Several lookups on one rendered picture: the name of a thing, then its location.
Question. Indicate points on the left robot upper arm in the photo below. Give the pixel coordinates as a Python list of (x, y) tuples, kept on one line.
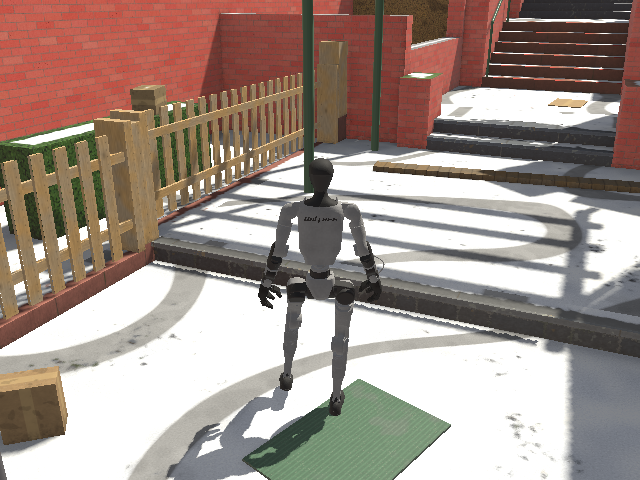
[(288, 212)]

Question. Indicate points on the robot right foot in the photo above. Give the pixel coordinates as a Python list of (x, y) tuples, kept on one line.
[(335, 407)]

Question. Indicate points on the right robot forearm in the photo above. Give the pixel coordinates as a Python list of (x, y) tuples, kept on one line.
[(370, 266)]

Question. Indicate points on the right robot hand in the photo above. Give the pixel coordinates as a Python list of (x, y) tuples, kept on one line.
[(376, 287)]

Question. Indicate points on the left robot hand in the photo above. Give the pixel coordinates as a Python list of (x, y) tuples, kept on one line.
[(264, 292)]

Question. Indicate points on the robot head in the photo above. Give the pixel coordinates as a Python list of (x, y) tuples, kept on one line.
[(320, 173)]

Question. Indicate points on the left robot forearm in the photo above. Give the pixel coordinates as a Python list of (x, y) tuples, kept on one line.
[(271, 268)]

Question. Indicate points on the right robot upper arm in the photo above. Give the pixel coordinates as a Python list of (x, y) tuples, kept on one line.
[(352, 212)]

